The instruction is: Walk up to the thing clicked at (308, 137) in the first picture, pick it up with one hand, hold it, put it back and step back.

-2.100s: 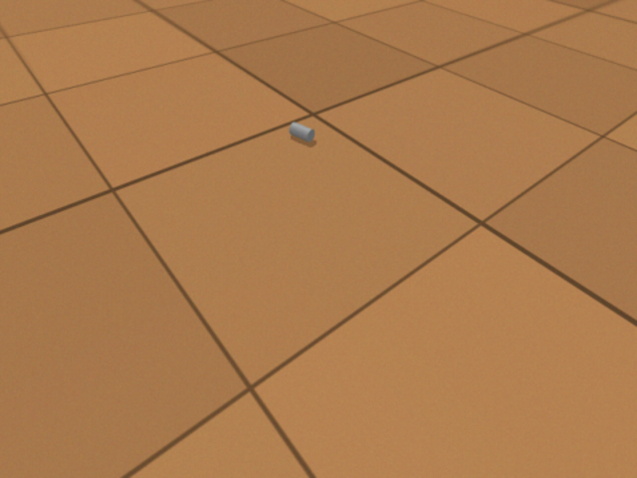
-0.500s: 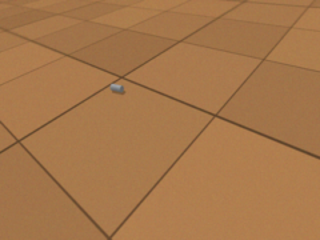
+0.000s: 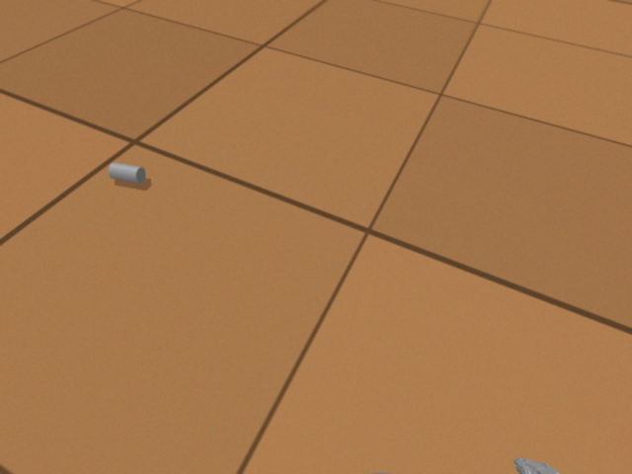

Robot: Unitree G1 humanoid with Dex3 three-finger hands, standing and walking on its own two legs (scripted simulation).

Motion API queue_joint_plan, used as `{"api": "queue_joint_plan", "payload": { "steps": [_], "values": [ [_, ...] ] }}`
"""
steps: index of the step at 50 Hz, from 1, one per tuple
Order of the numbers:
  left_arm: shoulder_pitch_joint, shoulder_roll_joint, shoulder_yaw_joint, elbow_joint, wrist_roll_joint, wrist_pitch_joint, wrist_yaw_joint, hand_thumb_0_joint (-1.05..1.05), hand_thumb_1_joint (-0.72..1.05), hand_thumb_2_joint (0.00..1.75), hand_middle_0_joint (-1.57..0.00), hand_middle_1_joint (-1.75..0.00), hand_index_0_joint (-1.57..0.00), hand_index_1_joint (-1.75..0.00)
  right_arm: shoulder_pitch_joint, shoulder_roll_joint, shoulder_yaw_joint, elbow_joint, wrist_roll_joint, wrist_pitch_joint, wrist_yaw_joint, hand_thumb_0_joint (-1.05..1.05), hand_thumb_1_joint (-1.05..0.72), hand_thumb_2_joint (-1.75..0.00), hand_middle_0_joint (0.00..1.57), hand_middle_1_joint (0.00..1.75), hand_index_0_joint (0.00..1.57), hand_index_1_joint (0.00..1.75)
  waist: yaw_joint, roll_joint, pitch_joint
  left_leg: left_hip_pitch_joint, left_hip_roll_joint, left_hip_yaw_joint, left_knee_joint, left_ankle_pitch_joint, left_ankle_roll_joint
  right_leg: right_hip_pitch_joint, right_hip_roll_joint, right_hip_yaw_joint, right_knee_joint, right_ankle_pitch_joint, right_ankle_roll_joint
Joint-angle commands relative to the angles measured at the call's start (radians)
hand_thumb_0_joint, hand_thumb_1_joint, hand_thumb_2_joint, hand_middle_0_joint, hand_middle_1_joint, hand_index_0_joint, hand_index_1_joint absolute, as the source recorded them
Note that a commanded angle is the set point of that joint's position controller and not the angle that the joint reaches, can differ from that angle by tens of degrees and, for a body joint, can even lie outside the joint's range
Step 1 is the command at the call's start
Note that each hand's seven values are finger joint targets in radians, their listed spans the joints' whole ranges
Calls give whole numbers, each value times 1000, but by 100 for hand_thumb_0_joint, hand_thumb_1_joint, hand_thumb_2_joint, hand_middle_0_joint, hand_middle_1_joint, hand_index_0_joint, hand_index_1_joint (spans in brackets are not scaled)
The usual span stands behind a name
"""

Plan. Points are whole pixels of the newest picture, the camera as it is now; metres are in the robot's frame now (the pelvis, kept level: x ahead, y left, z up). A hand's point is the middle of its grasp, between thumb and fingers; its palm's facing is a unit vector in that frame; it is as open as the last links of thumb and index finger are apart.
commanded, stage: walk up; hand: left
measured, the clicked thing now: (127, 172) +1.50 +0.75 -0.73
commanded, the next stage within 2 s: none
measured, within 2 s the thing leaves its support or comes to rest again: neither
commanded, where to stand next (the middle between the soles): +1.00 +0.57 m, yaw -16 degrees
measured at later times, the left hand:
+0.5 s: hand (82, 372) +0.32 +0.33 -0.12, palm faces -0.05 -0.88 -0.48, open 7.4 cm
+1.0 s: hand (52, 247) +0.58 +0.48 -0.14, palm faces -0.23 -0.86 -0.45, open 7.4 cm
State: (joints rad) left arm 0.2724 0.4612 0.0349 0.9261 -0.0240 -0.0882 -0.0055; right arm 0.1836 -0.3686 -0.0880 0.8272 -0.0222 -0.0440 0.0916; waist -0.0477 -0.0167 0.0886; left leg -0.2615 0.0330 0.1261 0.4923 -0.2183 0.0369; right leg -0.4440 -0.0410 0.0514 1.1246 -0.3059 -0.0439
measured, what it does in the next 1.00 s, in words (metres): walks ahead: right foot, then left foot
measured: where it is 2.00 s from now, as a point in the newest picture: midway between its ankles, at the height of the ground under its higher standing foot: (177, 322)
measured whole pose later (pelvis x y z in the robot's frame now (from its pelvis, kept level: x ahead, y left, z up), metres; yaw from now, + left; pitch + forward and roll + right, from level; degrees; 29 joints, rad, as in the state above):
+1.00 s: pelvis +0.44 +0.21 +0.00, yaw -10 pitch -2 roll +0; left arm 0.25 0.44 0.04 0.93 -0.01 -0.07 0.02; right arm 0.34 -0.41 -0.09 0.82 -0.05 -0.01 0.08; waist -0.08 0.00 0.09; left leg -0.18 -0.01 0.17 0.51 -0.30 0.08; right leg -0.55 -0.04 -0.03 0.88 -0.30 -0.01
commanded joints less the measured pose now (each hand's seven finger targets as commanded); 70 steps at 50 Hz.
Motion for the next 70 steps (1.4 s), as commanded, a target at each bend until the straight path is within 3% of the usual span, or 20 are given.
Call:
{"api": "queue_joint_plan", "payload": {
  "steps": [1,8,12,13,15,21,30,33,35,36,38,41,48,52,55,56,57,59,63,70],
  "values": [
    [53,145,48,-51,-1,-6,3,0,90,90,-20,-30,-20,-30,46,-243,-74,-74,1,-33,-22,0,-90,-90,20,30,20,30,8,154,-69,173,215,-159,-217,282,145,-128,-41,-1,-126,35,25],
    [-51,133,70,-81,10,-10,-14,0,90,90,-20,-30,-20,-30,0,-259,-66,-118,-23,-25,-3,0,-90,-90,20,30,20,30,28,128,0,-26,203,-80,-207,106,133,139,-40,-133,-471,228,3],
    [204,220,122,-18,22,-13,14,0,90,90,-20,-30,-20,-30,67,-225,-49,-130,-22,-13,-7,0,-90,-90,20,30,20,30,164,-108,-212,-130,74,3,316,256,47,588,-19,-93,-594,107,-37],
    [255,282,141,-31,29,-16,27,0,90,90,-20,-30,-20,-30,155,-179,-34,-127,-22,-8,-9,0,-90,-90,20,30,20,30,155,-266,-259,-284,-30,-10,529,-210,6,702,-243,275,-702,39,-108],
    [175,330,138,-76,16,-14,47,0,90,90,-20,-30,-20,-30,154,-299,-54,-116,-22,20,-23,0,-90,-90,20,30,20,30,129,-150,-242,-458,-19,-213,768,-337,-34,654,-438,710,-785,-93,-271],
    [32,233,103,-111,11,-44,50,0,90,90,-20,-30,-20,-30,127,-246,-54,-74,-10,37,-9,0,-90,-90,20,30,20,30,27,-56,-72,-290,68,-225,666,-80,-38,258,-216,138,-794,348,-154],
    [38,312,117,-106,46,-62,49,0,90,90,-20,-30,-20,-30,-54,-239,-81,-123,-27,48,45,0,-90,-90,20,30,20,30,45,-124,-25,-148,139,-150,257,36,-49,48,-192,35,-807,-89,-141],
    [-61,317,116,-113,49,-49,53,0,90,90,-20,-30,-20,-30,110,-260,-106,-63,-33,44,39,0,-90,-90,20,30,20,30,-74,-93,-101,122,92,-71,174,-22,-18,-63,-213,25,-650,-63,-114],
    [65,177,72,-93,53,-33,53,0,90,90,-20,-30,-20,-30,294,-354,-142,-1,-43,30,14,0,-90,-90,20,30,20,30,-146,288,-185,364,102,-205,-2,-262,13,-198,-66,-97,-115,-26,-33],
    [110,80,35,-92,39,-26,54,0,90,90,-20,-30,-20,-30,287,-414,-145,-20,-45,20,-1,0,-90,-90,20,30,20,30,-121,495,-130,329,280,-523,-145,-350,17,-365,78,-30,112,-263,7],
    [95,198,56,-58,29,-15,79,0,90,90,-20,-30,-20,-30,109,-437,-147,-72,2,22,-12,0,-90,-90,20,30,20,30,-36,372,-85,159,372,-704,-307,-461,118,-343,0,21,203,-186,-32],
    [112,230,70,1,-1,-13,55,0,90,90,-20,-30,-20,-30,48,-310,-97,-94,-11,8,-23,0,-90,-90,20,30,20,30,11,216,-16,60,224,-329,-211,-108,44,-228,-37,37,47,-10,-11],
    [16,166,59,-47,8,-3,45,0,90,90,-20,-30,-20,-30,111,-275,-79,-104,-29,5,-27,0,-90,-90,20,30,20,30,-13,186,-39,141,222,-183,-193,213,159,-131,-20,-90,-289,19,31],
    [-13,144,62,-68,9,-2,48,0,90,90,-20,-30,-20,-30,100,-257,-75,-132,-39,27,-22,0,-90,-90,20,30,20,30,-8,162,-46,76,193,-138,-142,260,111,41,18,-154,-430,100,14],
    [180,188,96,-16,18,-8,65,0,90,90,-20,-30,-20,-30,55,-224,-59,-167,-27,37,-19,0,-90,-90,20,30,20,30,118,-6,-149,-43,124,-53,167,342,31,414,12,-122,-642,222,-16],
    [257,249,121,-10,27,-9,77,0,90,90,-20,-30,-20,-30,94,-194,-50,-170,-21,35,-20,0,-90,-90,20,30,20,30,159,-135,-199,-168,53,-18,397,182,-32,561,-89,52,-722,98,-62],
    [260,303,132,-37,30,-8,87,0,90,90,-20,-30,-20,-30,168,-175,-42,-165,-22,42,-20,0,-90,-90,20,30,20,30,139,-237,-248,-387,-32,-84,601,-350,-79,688,-372,475,-757,2,-168],
    [78,301,122,-94,13,1,105,0,90,90,-20,-30,-20,-30,190,-310,-82,-133,-40,77,-32,0,-90,-90,20,30,20,30,78,-43,-146,-451,47,-247,775,-336,-95,457,-481,632,-841,-333,-301],
    [17,243,99,-99,26,-23,90,0,90,90,-20,-30,-20,-30,174,-285,-74,-80,-21,79,-11,0,-90,-90,20,30,20,30,41,-48,-16,-332,47,-261,690,-137,-45,187,-246,211,-858,-163,-145],
    [-21,298,124,-106,51,-43,69,0,90,90,-20,-30,-20,-30,119,-249,-77,-84,-31,89,22,0,-90,-90,20,30,20,30,32,-164,16,-257,127,-168,441,-65,-71,46,-207,37,-818,-155,-151]
  ]
}}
